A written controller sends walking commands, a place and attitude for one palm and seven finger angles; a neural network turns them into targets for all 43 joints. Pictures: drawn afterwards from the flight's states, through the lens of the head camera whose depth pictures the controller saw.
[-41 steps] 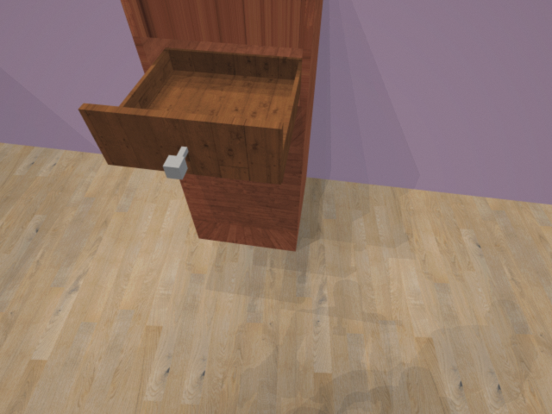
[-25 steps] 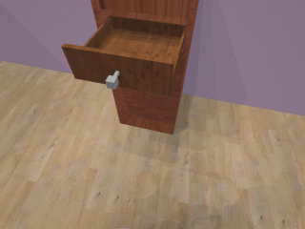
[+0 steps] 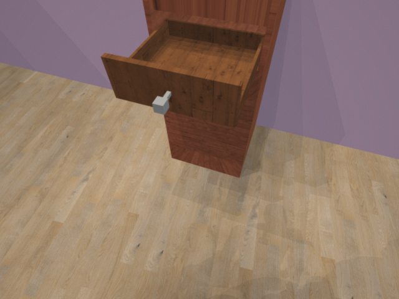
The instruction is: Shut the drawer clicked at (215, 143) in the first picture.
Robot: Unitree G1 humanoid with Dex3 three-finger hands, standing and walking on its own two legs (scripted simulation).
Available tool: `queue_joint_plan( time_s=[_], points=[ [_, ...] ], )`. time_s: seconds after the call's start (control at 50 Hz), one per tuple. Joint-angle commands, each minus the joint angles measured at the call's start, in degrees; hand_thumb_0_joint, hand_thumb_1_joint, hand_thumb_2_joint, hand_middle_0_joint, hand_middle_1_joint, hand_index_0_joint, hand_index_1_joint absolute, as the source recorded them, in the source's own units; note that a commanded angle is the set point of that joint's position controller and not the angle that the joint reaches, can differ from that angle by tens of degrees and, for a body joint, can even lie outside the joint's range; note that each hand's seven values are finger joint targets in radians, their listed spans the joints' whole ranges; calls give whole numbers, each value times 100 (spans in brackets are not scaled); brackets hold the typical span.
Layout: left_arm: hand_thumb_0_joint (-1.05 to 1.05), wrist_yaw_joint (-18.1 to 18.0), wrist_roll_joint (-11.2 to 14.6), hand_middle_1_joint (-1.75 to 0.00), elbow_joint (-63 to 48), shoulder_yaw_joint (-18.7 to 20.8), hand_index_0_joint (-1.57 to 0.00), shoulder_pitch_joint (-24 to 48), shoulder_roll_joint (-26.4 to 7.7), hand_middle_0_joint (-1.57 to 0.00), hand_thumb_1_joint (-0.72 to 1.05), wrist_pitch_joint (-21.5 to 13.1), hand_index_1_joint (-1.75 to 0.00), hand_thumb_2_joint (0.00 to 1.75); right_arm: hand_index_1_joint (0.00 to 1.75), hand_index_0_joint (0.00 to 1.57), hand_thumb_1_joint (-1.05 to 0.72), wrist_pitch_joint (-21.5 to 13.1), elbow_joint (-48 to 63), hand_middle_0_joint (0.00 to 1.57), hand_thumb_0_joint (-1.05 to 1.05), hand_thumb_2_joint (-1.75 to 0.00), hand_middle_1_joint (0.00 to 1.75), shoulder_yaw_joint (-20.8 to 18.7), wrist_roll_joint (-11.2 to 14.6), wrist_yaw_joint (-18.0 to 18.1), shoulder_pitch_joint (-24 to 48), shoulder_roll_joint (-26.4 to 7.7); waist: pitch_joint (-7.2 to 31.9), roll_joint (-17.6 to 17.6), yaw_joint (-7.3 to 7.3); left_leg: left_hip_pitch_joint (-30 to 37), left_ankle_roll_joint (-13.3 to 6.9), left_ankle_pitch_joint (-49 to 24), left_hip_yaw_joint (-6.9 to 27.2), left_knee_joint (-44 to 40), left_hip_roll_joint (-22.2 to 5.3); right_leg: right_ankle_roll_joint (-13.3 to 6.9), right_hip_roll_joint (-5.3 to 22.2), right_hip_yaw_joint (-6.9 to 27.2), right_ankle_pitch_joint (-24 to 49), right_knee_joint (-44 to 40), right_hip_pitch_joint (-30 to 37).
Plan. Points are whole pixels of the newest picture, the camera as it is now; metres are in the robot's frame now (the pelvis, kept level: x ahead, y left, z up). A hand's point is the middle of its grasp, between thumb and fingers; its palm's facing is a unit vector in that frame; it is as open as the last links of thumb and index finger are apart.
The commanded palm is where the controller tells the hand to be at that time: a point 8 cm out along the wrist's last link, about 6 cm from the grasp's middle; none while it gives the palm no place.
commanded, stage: stand and wait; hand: left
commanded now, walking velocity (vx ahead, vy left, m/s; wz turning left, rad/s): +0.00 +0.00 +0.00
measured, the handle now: (163, 101) +0.58 +0.13 +0.04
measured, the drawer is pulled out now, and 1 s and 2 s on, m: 0.30 0.30 0.30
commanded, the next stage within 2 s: turn or walk to find it in 0.06 s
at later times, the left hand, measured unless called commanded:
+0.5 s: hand out of the picture +0.04 +0.18 -0.18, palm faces +0.12 -0.97 -0.23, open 7.3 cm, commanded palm none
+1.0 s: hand out of the picture +0.01 +0.16 -0.17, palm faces +0.09 -0.98 -0.20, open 7.4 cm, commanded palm none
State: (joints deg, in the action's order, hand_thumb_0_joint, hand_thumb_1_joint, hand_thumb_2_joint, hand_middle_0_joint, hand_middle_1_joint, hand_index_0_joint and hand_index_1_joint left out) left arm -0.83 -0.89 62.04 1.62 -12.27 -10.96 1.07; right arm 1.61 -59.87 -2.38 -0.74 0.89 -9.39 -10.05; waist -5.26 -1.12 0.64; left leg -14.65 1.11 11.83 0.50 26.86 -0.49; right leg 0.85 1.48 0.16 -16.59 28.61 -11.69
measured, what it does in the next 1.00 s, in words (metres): stands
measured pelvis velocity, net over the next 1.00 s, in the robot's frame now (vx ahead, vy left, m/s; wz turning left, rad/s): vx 0.01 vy -0.02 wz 0.04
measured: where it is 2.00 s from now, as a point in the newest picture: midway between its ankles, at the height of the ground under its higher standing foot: outside the picture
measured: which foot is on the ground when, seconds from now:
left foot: down 0.00-1.00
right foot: down 0.00-1.00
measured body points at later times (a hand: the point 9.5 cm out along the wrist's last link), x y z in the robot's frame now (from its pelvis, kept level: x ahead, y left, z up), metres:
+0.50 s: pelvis +0.01 -0.01 +0.00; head +0.04 -0.01 +0.45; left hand +0.04 +0.23 -0.16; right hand +0.04 -0.24 -0.16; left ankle +0.03 +0.13 -0.74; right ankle -0.01 -0.13 -0.74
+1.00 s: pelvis +0.01 -0.02 +0.00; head +0.04 -0.02 +0.45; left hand +0.01 +0.21 -0.16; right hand +0.03 -0.24 -0.16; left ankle +0.03 +0.13 -0.74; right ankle -0.01 -0.13 -0.74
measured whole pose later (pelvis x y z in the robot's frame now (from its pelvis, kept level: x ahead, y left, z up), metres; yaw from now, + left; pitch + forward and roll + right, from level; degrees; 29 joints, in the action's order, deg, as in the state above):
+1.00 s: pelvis +0.01 -0.02 +0.00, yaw +2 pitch -2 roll +0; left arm -1.1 -0.3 64.4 2.2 -13.3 -9.1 0.6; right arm 1.3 -64.1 -1.3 -0.9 2.2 -13.2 -8.7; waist -5.0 -0.6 0.1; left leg -11.7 2.9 11.2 3.6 24.5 -2.0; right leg -1.0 -0.3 -3.0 -15.6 24.0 -6.7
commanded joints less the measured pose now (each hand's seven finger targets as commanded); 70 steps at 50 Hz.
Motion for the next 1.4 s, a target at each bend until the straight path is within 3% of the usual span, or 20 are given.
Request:
queue_joint_plan(
  time_s=[0.0,0.1,0.24,0.28,0.32,0.36,0.4,0.46,0.62,0.8,1.18,1.32,1.38],
  points=[
    [0,-106,22,-30,-169,118,-20,-89,-753,-20,90,-148,-30,90,30,20,-90,-124,-12,20,0,-90,30,-69,19,54,-454,-552,437,326,51,700,-88,-938,194,-277,-441,-244,512,449,1240,-794,-156],
    [0,-136,34,-30,-85,181,-20,-278,-704,-20,90,-127,-30,90,30,20,-90,-96,-81,20,0,-90,30,-74,24,88,-460,-498,388,288,-15,533,-62,-1008,163,-179,-434,-265,550,327,1540,-704,109],
    [0,-144,13,-30,-314,369,-20,-186,-815,-20,90,-46,-30,90,30,20,-90,-31,37,20,0,-90,30,-169,11,77,-526,-476,351,435,-31,107,-48,-897,152,461,-269,-540,918,256,1555,-519,133],
    [0,-146,13,-30,-331,348,-20,-153,-733,-20,90,-44,-30,90,30,20,-90,-48,16,20,0,-90,30,-159,0,88,-593,-436,365,281,-1,231,-78,-1116,280,366,-343,-504,808,153,1525,-394,32],
    [0,-144,26,-30,-350,327,-20,-115,-603,-20,90,-35,-30,90,30,20,-90,-76,-14,20,0,-90,30,-146,-25,106,-662,-542,367,-344,-4,165,-237,-1443,756,-87,-631,-313,439,-101,1124,-54,88],
    [0,-146,25,-30,-298,294,-20,-216,-480,-20,90,-28,-30,90,30,20,-90,-95,-6,20,0,-90,30,-135,-19,138,-576,-609,397,-493,-116,11,-426,-1318,1102,-398,-832,-163,244,-227,528,-99,256],
    [0,-130,20,-30,-228,274,-20,-265,-483,-20,90,-36,-30,90,30,20,-90,-99,28,20,0,-90,30,-115,-25,140,-471,-590,371,-480,-134,-159,-347,-814,1005,-458,-704,-185,303,-107,462,-354,409],
    [0,-114,14,-30,-181,258,-20,-250,-559,-20,90,-80,-30,90,30,20,-90,-95,31,20,0,-90,30,-93,-12,124,-514,-481,410,-13,-87,74,-147,-688,601,-245,-425,-299,510,78,770,-625,334],
    [0,-99,30,-30,-71,193,-20,-197,-612,-20,90,-109,-30,90,30,20,-90,-91,-89,20,0,-90,30,-30,-6,120,-553,-481,245,198,-18,389,-78,-859,445,-348,-442,-274,504,103,816,-886,145],
    [0,-94,38,-30,28,163,-20,-307,-557,-20,90,-108,-30,90,30,20,-90,-108,-204,20,0,-90,30,16,-10,140,-612,-477,153,74,-27,407,-69,-757,399,-495,-463,-268,436,120,605,-1036,171],
    [0,-105,41,-30,13,196,-20,-450,-466,-20,90,-102,-30,90,30,20,-90,-135,-279,20,0,-90,30,17,-11,182,-891,-353,197,43,-49,361,-84,-998,353,-423,-483,-307,409,33,990,-898,315],
    [0,-40,1,-30,-222,405,-20,-299,-697,-20,90,20,-30,90,30,20,-90,-50,-113,20,0,-90,30,-144,-19,239,-819,-505,131,226,-14,181,-81,-602,65,58,-571,-444,455,447,1344,-617,-23],
    [0,3,-22,-30,-390,485,-20,-189,-734,-20,90,65,-30,90,30,20,-90,-55,47,20,0,-90,30,-200,-29,259,-723,-590,231,112,-2,170,-114,-373,62,77,-676,-469,384,607,1269,-430,-232]
  ],
)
